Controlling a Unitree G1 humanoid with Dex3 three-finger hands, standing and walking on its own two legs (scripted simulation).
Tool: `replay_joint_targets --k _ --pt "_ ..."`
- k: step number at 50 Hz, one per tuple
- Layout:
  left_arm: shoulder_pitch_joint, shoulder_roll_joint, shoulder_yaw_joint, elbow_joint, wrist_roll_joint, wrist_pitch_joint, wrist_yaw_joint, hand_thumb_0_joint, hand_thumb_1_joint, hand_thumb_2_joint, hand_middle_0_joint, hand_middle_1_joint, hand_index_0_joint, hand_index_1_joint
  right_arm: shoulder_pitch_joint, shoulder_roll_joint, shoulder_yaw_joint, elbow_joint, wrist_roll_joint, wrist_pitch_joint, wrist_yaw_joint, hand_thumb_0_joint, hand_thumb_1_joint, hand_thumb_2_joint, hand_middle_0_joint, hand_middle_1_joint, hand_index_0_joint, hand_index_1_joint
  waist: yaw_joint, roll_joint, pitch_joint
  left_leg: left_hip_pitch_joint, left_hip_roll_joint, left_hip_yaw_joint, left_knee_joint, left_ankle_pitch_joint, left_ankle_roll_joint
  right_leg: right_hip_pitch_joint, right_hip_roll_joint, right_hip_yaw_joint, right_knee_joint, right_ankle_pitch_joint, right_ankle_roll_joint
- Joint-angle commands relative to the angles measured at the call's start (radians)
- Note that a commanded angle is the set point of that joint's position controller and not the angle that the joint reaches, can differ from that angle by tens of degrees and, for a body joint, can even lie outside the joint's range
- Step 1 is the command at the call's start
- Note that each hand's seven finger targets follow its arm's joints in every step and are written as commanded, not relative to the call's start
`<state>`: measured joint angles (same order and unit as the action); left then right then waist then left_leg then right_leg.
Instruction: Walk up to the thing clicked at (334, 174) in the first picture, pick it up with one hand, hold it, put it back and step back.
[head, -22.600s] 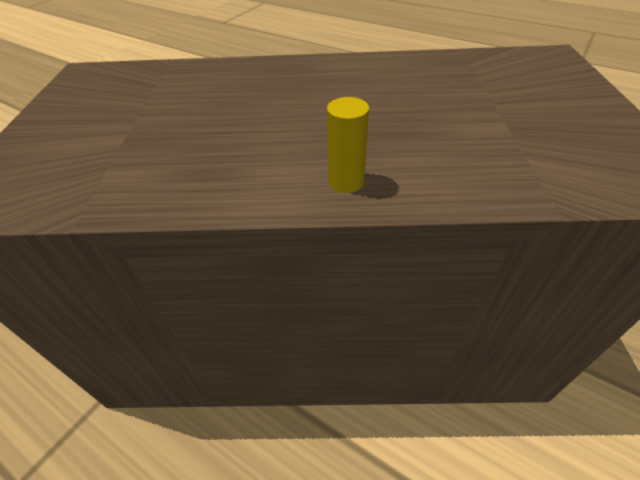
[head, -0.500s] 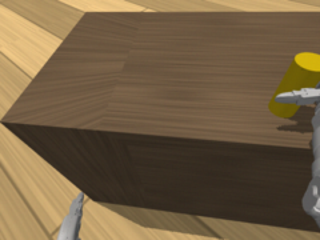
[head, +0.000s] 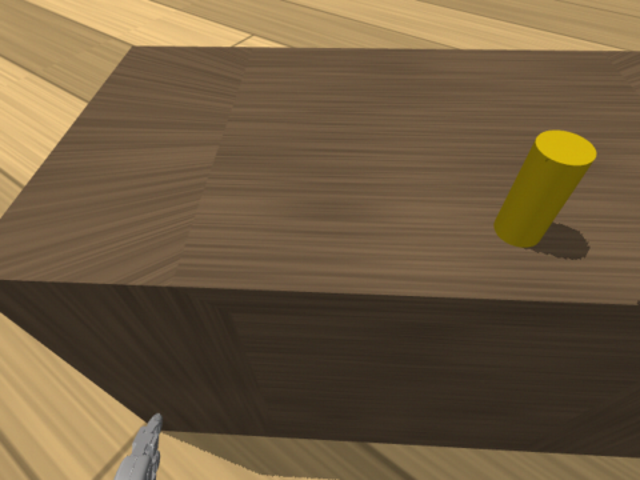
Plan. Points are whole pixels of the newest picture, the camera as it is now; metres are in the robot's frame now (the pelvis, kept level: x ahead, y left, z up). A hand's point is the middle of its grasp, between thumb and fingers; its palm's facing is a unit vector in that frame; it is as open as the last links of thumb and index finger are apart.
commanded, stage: sink last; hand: right
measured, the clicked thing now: (538, 193) +0.46 -0.24 +0.11
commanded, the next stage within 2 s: home in 1.04 s
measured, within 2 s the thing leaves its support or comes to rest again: neither
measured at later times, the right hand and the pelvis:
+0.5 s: hand out of the picture +0.24 -0.28 +0.21, palm faces +0.47 +0.79 -0.40, open 17.3 cm; pelvis +0.00 +0.00 +0.01, yaw -1 degrees
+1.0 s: hand out of the picture +0.15 -0.25 +0.21, palm faces +0.50 +0.74 -0.45, open 17.4 cm; pelvis -0.03 +0.02 +0.01, yaw -2 degrees
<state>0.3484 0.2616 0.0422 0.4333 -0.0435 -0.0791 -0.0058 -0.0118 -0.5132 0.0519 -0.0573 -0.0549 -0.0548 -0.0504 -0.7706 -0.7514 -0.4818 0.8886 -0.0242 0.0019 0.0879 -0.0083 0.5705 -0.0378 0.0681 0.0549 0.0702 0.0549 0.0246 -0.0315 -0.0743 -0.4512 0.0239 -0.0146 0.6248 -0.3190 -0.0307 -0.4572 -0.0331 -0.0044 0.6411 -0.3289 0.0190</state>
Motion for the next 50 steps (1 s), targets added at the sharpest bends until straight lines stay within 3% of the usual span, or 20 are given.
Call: replay_joint_targets --k 1,2,5,7,8,13,15,19,25,27,29,31,33,35,36,37,43,45,46,50 --pt "-0.11 0.113 0.033 -0.153 -0.006 -0.047 0.0 0.0 -0.528 0.06 -0.057 -0.054 -0.058 -0.052 -0.343 -0.386 -0.086 -0.288 0.001 -0.102 -0.068 0.0 0.534 -0.05 0.064 0.05 0.053 0.051 -0.042 -0.122 -0.407 0.163 -0.032 0.053 -0.052 0.35 0.037 0.232 0.02 -0.022 -0.047 0.436 -0.002" --pt "-0.127 0.094 0.026 -0.161 -0.008 -0.046 0.002 0.0 -0.529 0.058 -0.056 -0.051 -0.057 -0.049 -0.372 -0.338 -0.043 -0.375 0.004 -0.115 -0.073 0.0 0.536 -0.049 0.064 0.05 0.053 0.051 -0.042 -0.138 -0.432 0.172 -0.031 0.052 -0.053 0.363 0.039 0.254 0.021 -0.023 -0.047 0.452 -0.003" --pt "-0.074 0.176 0.103 -0.158 -0.007 -0.047 0.021 0.0 -0.529 0.057 -0.057 -0.052 -0.058 -0.05 -0.153 -0.324 -0.079 -0.384 0.015 -0.122 -0.09 0.0 0.514 -0.052 0.065 0.05 0.053 0.05 -0.034 -0.112 -0.401 0.164 -0.037 0.066 -0.059 0.37 0.039 0.29 0.016 -0.021 -0.05 0.485 0.0" --pt "-0.087 0.148 0.081 -0.235 -0.008 -0.055 0.019 0.0 -0.527 0.055 -0.058 -0.053 -0.06 -0.051 -0.15 -0.238 -0.03 -0.555 0.031 -0.136 -0.089 0.0 0.507 -0.053 0.065 0.05 0.054 0.05 -0.037 -0.128 -0.419 0.171 -0.043 0.076 -0.058 0.382 0.043 0.337 0.008 -0.014 -0.046 0.559 0.005" --pt "-0.025 0.169 0.114 -0.193 -0.011 -0.051 0.023 0.0 -0.53 0.055 -0.058 -0.05 -0.059 -0.049 -0.004 -0.228 -0.052 -0.568 0.038 -0.132 -0.092 0.0 0.512 -0.055 0.063 0.05 0.052 0.051 -0.048 -0.115 -0.381 0.159 -0.048 0.083 -0.059 0.395 0.045 0.343 0.003 -0.012 -0.049 0.605 0.01" --pt "0.036 0.073 0.081 -0.121 -0.03 -0.017 -0.002 0.0 -0.525 0.052 -0.059 -0.054 -0.061 -0.051 0.302 -0.103 -0.049 -0.896 0.08 -0.117 -0.085 0.0 0.507 -0.054 0.063 0.051 0.053 0.051 -0.068 -0.123 -0.189 0.177 -0.043 0.08 -0.091 0.343 0.044 0.25 0.012 -0.032 -0.101 0.49 -0.001" --pt "0.025 0.105 0.123 -0.104 -0.028 -0.005 -0.005 0.0 -0.523 0.047 -0.058 -0.051 -0.06 -0.048 0.417 -0.102 -0.096 -1.029 0.09 -0.12 -0.088 0.0 0.522 -0.051 0.062 0.052 0.053 0.052 -0.074 -0.111 -0.156 0.196 -0.043 0.083 -0.104 0.313 0.044 0.236 0.014 -0.034 -0.123 0.426 -0.006" --pt "-0.062 0.117 0.139 -0.152 -0.018 -0.006 0.004 0.0 -0.517 0.047 -0.059 -0.056 -0.063 -0.051 0.556 -0.013 -0.093 -1.302 0.102 -0.146 -0.101 0.0 0.515 -0.052 0.061 0.053 0.054 0.053 -0.076 -0.084 -0.138 0.226 -0.04 0.085 -0.113 0.269 0.041 0.253 0.013 -0.026 -0.147 0.36 -0.008" --pt "-0.124 0.142 0.181 -0.26 -0.003 -0.019 0.055 0.0 -0.497 0.032 -0.055 -0.054 -0.064 -0.044 0.849 0.098 -0.096 -1.455 0.111 -0.201 -0.133 0.0 0.551 -0.047 0.058 0.055 0.053 0.055 -0.081 0.027 -0.12 0.276 -0.018 0.076 -0.143 0.223 0.024 0.249 0.035 -0.028 -0.155 0.263 -0.027" --pt "-0.037 0.082 0.149 -0.181 -0.004 -0.012 0.056 0.0 -0.492 0.029 -0.054 -0.056 -0.064 -0.045 0.962 0.167 -0.068 -1.442 0.114 -0.219 -0.127 0.0 0.557 -0.046 0.056 0.056 0.053 0.056 -0.083 0.03 -0.051 0.255 -0.011 0.074 -0.15 0.222 0.019 0.244 0.041 -0.037 -0.157 0.254 -0.027" --pt "-0.03 0.086 0.163 -0.229 -0.004 -0.016 0.056 0.0 -0.491 0.03 -0.053 -0.057 -0.063 -0.045 1.029 0.19 -0.065 -1.515 0.119 -0.243 -0.121 0.0 0.57 -0.046 0.054 0.058 0.053 0.058 -0.083 0.042 -0.047 0.264 -0.008 0.074 -0.155 0.226 0.016 0.244 0.045 -0.039 -0.158 0.259 -0.028" --pt "-0.008 0.05 0.145 -0.164 -0.007 -0.015 0.047 0.0 -0.488 0.028 -0.053 -0.057 -0.064 -0.045 1.081 0.237 -0.024 -1.52 0.122 -0.253 -0.109 0.0 0.567 -0.046 0.054 0.058 0.053 0.058 -0.08 0.016 0.036 0.226 -0.008 0.073 -0.168 0.174 0.016 0.225 0.049 -0.044 -0.178 0.206 -0.027" --pt "-0.019 0.021 0.126 -0.136 -0.008 -0.017 0.039 0.0 -0.493 0.034 -0.054 -0.061 -0.063 -0.05 1.08 0.236 -0.028 -1.562 0.125 -0.276 -0.102 0.0 0.56 -0.048 0.053 0.058 0.053 0.058 -0.078 -0.007 0.088 0.198 -0.004 0.067 -0.184 0.113 0.016 0.209 0.053 -0.046 -0.19 0.149 -0.028" --pt "-0.055 0.089 0.201 -0.121 -0.001 -0.03 0.052 0.0 -0.497 0.035 -0.055 -0.06 -0.063 -0.051 1.032 0.223 -0.027 -1.567 0.121 -0.287 -0.104 0.0 0.546 -0.049 0.055 0.058 0.054 0.058 -0.052 -0.001 0.093 0.168 -0.009 0.069 -0.195 0.063 0.019 0.229 0.048 -0.036 -0.213 0.096 -0.029" --pt "-0.066 0.067 0.174 -0.126 0.004 -0.037 0.05 0.0 -0.498 0.037 -0.055 -0.06 -0.062 -0.052 1.031 0.226 -0.025 -1.566 0.119 -0.296 -0.104 0.0 0.546 -0.05 0.054 0.058 0.054 0.058 -0.058 -0.002 0.111 0.162 -0.004 0.063 -0.205 0.032 0.018 0.223 0.053 -0.036 -0.21 0.07 -0.029" --pt "-0.087 0.095 0.204 -0.132 0.006 -0.047 0.057 0.0 -0.501 0.036 -0.056 -0.059 -0.062 -0.051 1.047 0.226 -0.034 -1.54 0.118 -0.302 -0.105 0.0 0.539 -0.051 0.055 0.058 0.054 0.058 -0.052 0.018 0.115 0.155 -0.003 0.061 -0.216 0.004 0.017 0.226 0.051 -0.033 -0.212 0.05 -0.031" --pt "-0.104 0.047 0.156 -0.119 0.017 -0.075 0.058 0.0 -0.518 0.044 -0.057 -0.052 -0.057 -0.05 1.091 0.194 -0.096 -1.44 0.11 -0.352 -0.113 0.0 0.529 -0.055 0.054 0.059 0.054 0.059 -0.095 0.066 0.09 0.204 0.008 0.053 -0.232 0.02 0.014 0.227 0.059 -0.032 -0.202 0.101 -0.028" --pt "-0.091 0.058 0.179 -0.075 0.02 -0.075 0.06 0.0 -0.526 0.05 -0.055 -0.051 -0.054 -0.052 1.061 0.208 -0.081 -1.442 0.108 -0.366 -0.112 0.0 0.543 -0.053 0.053 0.059 0.053 0.059 -0.086 0.033 0.078 0.201 0.012 0.047 -0.236 0.016 0.017 0.245 0.06 -0.034 -0.209 0.101 -0.024" --pt "-0.138 0.088 0.198 -0.111 0.022 -0.086 0.064 0.0 -0.522 0.048 -0.055 -0.051 -0.055 -0.051 1.039 0.183 -0.106 -1.448 0.108 -0.374 -0.114 0.0 0.544 -0.054 0.052 0.059 0.054 0.06 -0.092 0.047 0.064 0.206 0.011 0.05 -0.241 -0.006 0.017 0.25 0.059 -0.031 -0.215 0.087 -0.024" --pt "-0.151 0.073 0.176 -0.084 0.021 -0.101 0.06 0.0 -0.524 0.051 -0.055 -0.049 -0.053 -0.05 1.055 0.217 -0.07 -1.4 0.104 -0.395 -0.114 0.0 0.545 -0.054 0.051 0.06 0.053 0.06 -0.096 0.033 0.068 0.216 -0.001 0.065 -0.244 -0.019 0.023 0.256 0.051 -0.023 -0.243 0.074 -0.022"
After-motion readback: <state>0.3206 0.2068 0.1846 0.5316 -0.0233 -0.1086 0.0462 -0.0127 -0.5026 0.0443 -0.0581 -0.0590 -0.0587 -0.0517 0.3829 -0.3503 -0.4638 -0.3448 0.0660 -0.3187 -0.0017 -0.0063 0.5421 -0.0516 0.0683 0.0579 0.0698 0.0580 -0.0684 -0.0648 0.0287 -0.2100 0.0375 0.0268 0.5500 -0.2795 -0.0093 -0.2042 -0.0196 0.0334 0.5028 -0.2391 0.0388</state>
